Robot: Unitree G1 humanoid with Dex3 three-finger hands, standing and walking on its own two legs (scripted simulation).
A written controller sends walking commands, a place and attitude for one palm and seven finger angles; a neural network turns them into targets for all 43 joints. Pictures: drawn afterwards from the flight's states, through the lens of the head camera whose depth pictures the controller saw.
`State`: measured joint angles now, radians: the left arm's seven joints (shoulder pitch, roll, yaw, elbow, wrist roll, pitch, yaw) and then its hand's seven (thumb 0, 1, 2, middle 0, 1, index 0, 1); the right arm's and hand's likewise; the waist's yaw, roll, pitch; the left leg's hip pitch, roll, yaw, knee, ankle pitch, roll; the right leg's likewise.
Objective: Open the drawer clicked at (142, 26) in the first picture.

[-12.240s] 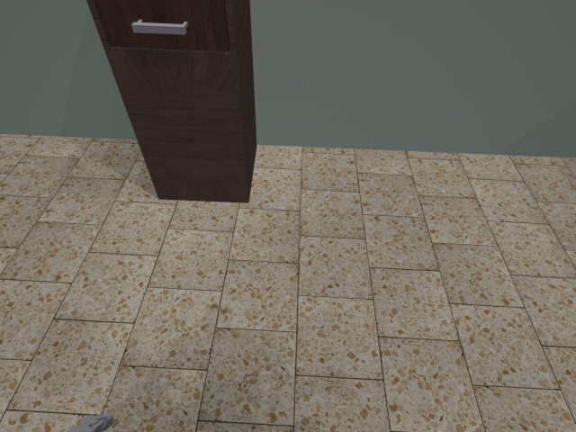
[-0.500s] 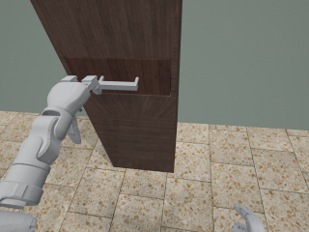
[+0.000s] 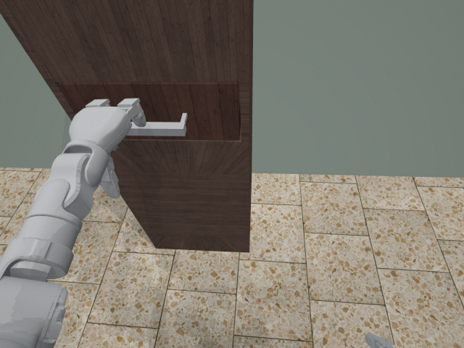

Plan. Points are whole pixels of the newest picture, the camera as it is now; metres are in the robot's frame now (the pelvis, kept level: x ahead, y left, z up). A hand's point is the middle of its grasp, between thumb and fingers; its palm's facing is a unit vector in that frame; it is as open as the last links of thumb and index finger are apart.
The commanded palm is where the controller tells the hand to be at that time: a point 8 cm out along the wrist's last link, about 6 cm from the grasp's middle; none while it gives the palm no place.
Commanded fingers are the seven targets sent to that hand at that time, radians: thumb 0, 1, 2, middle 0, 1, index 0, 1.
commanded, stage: move the hooked fingers above the handle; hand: left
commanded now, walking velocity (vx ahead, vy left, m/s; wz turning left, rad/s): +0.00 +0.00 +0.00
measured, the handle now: (152, 122) +0.56 +0.22 +0.04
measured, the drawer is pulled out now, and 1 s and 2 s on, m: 0.00 0.00 0.00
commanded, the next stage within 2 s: lower the fingers behind the handle in 1.90 s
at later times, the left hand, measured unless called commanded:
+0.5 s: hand (129, 127) +0.49 +0.23 +0.10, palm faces -0.06 -0.02 -1.00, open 13.8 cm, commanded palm +0.49 +0.24 +0.16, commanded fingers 0.00 -0.50 0.30 -0.30 -1.20 -0.30 -1.20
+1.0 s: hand (137, 118) +0.52 +0.23 +0.10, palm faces -0.04 -0.03 -1.00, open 13.6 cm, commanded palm +0.51 +0.25 +0.15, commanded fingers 0.00 -0.50 0.30 -0.30 -1.20 -0.30 -1.20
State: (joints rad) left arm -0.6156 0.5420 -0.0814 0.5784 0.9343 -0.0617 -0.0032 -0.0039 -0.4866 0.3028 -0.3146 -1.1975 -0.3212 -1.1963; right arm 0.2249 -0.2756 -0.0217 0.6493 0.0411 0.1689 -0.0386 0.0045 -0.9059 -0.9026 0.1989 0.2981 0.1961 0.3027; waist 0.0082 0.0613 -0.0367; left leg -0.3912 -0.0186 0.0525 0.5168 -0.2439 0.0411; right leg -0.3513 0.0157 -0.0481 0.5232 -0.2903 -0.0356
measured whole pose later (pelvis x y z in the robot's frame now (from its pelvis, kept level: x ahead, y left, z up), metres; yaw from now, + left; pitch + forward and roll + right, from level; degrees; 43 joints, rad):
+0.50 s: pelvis +0.01 +0.00 -0.01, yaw -1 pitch +12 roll -1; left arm -0.86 0.57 -0.07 0.91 1.00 -0.09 0.05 0.00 -0.49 0.30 -0.31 -1.20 -0.32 -1.20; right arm 0.31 -0.27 -0.03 0.67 0.03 0.18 -0.04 0.00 -0.91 -0.90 0.20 0.30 0.20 0.30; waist -0.06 0.04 -0.08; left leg -0.52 -0.01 0.06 0.60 -0.29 0.05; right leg -0.47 0.02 -0.04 0.58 -0.32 -0.03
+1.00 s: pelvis +0.00 +0.01 -0.01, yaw -2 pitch +15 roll -1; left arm -1.00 0.61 -0.03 1.10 1.06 -0.11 0.11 0.00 -0.49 0.30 -0.33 -1.21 -0.36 -1.22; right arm 0.38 -0.26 -0.02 0.68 0.03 0.15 -0.06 0.00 -0.90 -0.90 0.20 0.30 0.20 0.30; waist -0.14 0.05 -0.10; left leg -0.63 0.01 0.07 0.65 -0.29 0.06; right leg -0.57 0.04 -0.03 0.61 -0.30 -0.02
